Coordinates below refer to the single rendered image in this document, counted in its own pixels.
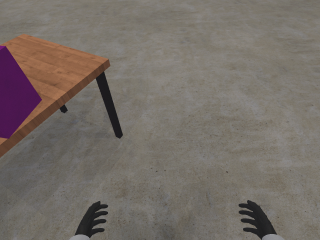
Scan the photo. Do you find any table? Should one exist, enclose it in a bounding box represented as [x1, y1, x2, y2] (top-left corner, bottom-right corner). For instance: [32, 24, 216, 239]
[0, 34, 123, 157]

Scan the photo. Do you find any right robot hand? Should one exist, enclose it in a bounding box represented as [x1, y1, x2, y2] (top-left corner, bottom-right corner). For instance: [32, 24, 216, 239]
[238, 200, 277, 240]

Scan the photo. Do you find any left robot hand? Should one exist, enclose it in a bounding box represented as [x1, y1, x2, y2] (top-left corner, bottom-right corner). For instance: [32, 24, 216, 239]
[75, 201, 108, 238]

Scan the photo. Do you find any carton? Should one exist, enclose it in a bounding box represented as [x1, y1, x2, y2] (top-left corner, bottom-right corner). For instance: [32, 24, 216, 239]
[0, 45, 42, 139]

